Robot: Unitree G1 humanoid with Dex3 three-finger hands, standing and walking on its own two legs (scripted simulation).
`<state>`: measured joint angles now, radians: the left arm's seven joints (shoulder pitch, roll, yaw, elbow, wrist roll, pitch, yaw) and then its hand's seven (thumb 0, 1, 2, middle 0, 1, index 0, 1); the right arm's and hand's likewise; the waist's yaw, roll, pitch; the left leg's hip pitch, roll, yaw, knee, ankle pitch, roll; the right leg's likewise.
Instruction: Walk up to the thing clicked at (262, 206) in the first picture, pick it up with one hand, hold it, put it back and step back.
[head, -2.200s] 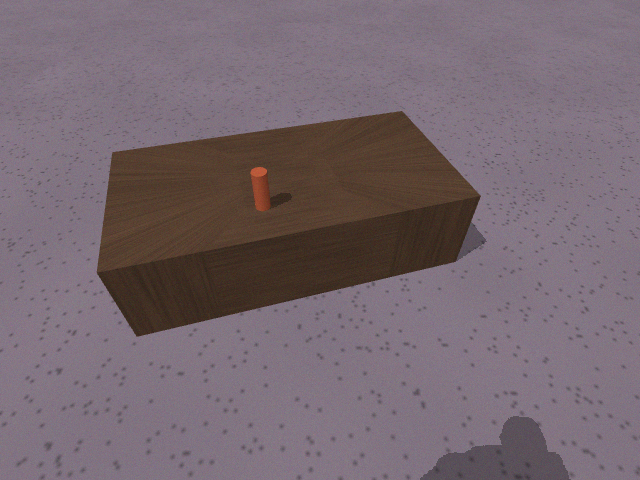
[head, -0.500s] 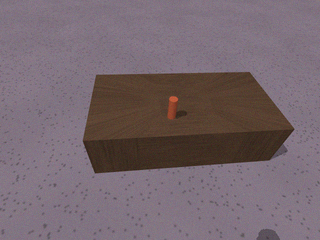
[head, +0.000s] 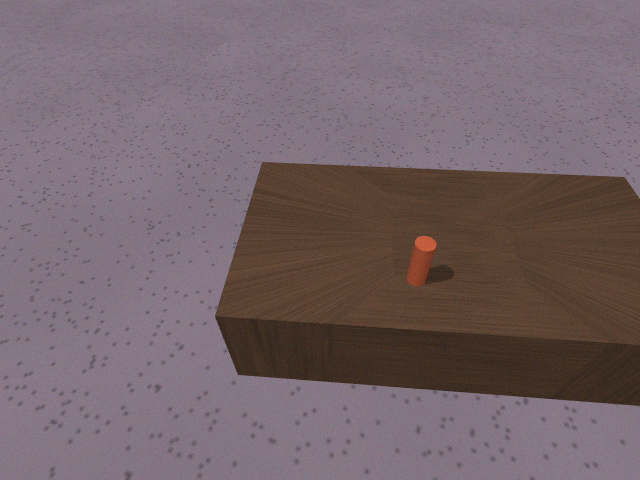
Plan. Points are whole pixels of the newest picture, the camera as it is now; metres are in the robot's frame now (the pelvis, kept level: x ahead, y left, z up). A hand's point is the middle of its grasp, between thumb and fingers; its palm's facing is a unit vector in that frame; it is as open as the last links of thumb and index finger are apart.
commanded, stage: walk up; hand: right
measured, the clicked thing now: (420, 262) +0.76 -0.20 -0.34
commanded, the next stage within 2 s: none
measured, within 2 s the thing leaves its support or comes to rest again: neither
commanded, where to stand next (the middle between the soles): +0.29 +0.03 m, yaw -4 degrees
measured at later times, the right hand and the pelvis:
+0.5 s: hand out of the picture +0.21 -0.27 -0.16, palm faces +0.00 +0.94 -0.35, open 7.4 cm; pelvis +0.17 +0.01 -0.02, yaw -2 degrees
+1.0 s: hand (494, 424) +0.29 -0.23 -0.15, palm faces -0.01 +0.93 -0.37, open 7.4 cm; pelvis +0.22 +0.03 -0.01, yaw -2 degrees
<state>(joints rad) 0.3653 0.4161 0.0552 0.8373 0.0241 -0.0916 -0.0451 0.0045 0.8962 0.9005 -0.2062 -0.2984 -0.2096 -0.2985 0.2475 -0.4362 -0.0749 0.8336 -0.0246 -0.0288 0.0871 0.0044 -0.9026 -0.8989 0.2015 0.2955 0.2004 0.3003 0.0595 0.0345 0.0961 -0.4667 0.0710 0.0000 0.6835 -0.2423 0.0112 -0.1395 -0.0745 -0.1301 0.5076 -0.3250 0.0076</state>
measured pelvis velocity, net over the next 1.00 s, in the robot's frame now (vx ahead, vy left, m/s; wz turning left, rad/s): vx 0.22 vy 0.03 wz -0.04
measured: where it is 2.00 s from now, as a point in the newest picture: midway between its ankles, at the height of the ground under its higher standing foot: outside the picture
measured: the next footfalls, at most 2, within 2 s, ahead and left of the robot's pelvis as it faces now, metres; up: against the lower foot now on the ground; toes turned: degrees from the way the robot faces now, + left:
left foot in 0.06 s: +0.18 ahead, +0.15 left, +0.00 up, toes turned +4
right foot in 0.48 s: +0.29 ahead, -0.11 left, +0.00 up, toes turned -4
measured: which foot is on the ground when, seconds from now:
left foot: up 0.00-0.04, down 0.06-0.50, up 0.52-0.78, down 0.80-1.00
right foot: down 0.00-0.08, up 0.10-0.46, down 0.48-1.00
